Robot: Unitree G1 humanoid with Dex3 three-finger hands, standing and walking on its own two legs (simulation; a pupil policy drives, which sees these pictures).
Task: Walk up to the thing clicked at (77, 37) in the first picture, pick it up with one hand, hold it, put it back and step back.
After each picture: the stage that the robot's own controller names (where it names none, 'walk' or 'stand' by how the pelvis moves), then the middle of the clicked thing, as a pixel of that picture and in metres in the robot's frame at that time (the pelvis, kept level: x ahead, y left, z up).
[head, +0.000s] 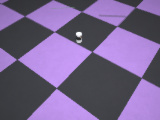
stand; (78, 37) +1.43 +0.04 -0.72
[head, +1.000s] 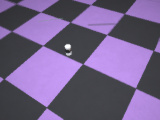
walk; (68, 50) +1.29 +0.23 -0.71
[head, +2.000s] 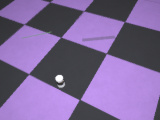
walk; (60, 81) +0.78 +0.28 -0.72
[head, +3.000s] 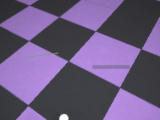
walk; out of the picture +0.45 +0.18 -0.71
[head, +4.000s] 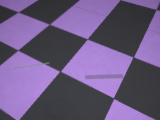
stand; out of the picture +0.35 +0.18 -0.72
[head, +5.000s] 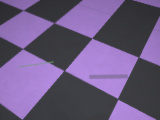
stand; out of the picture +0.35 +0.17 -0.72
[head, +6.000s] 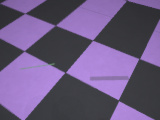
stand; out of the picture +0.35 +0.17 -0.73
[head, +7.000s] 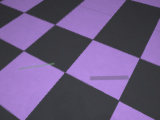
stand; out of the picture +0.34 +0.18 -0.73
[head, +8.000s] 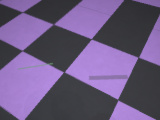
stand; out of the picture +0.34 +0.18 -0.73
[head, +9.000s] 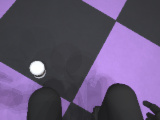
go down; (38, 70) +0.42 +0.18 -0.39
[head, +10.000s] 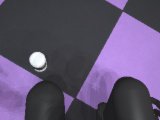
go down; (38, 62) +0.43 +0.18 -0.32
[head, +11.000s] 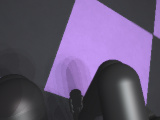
close in; out of the picture +0.44 +0.22 -0.24
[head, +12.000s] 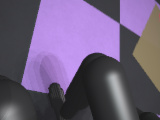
close; out of the picture +0.43 +0.24 -0.23
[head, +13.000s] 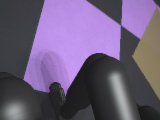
lift; out of the picture +0.41 +0.22 -0.24
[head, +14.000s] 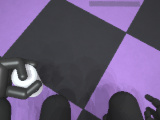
lift; (29, 82) +0.33 +0.19 -0.05
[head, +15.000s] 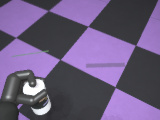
hold; (38, 97) +0.31 +0.17 -0.02
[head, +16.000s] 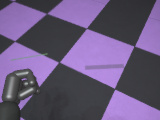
hold; out of the picture +0.34 +0.17 -0.63
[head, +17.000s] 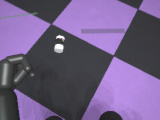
crouch; (59, 44) +0.82 +0.11 -0.57
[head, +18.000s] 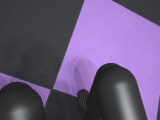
lower; out of the picture +0.87 +0.19 -0.29
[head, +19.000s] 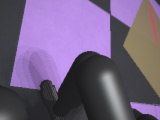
lower; out of the picture +0.85 +0.29 -0.26
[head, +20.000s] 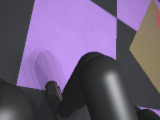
lower; out of the picture +0.85 +0.27 -0.26
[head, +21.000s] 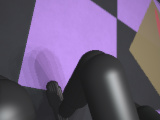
lower; out of the picture +0.85 +0.26 -0.25
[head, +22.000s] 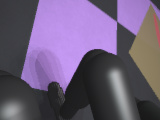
lower; out of the picture +0.85 +0.24 -0.24
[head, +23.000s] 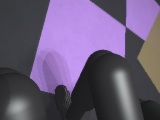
loosen; out of the picture +0.85 +0.22 -0.23
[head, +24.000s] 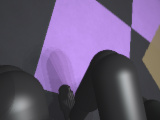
withdraw; out of the picture +0.85 +0.20 -0.22
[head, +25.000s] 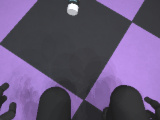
walk; (73, 4) +0.86 +0.06 -0.43
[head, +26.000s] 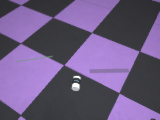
stand; (76, 83) +0.78 +0.04 -0.69
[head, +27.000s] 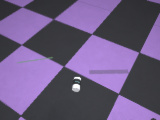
stand; (76, 84) +0.79 +0.04 -0.69
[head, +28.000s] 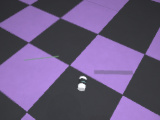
stand; (82, 83) +0.78 +0.02 -0.73
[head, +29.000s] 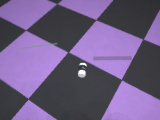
walk; (82, 70) +0.82 -0.01 -0.73
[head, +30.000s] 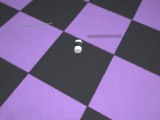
walk; (78, 46) +1.03 +0.00 -0.73
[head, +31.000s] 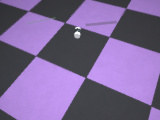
walk; (77, 32) +1.37 +0.16 -0.72
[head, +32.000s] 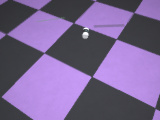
stand; (85, 33) +1.42 -0.03 -0.73
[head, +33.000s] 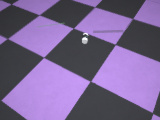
stand; (85, 38) +1.42 -0.02 -0.75
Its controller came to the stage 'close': yes
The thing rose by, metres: 0.69
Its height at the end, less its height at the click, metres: -0.02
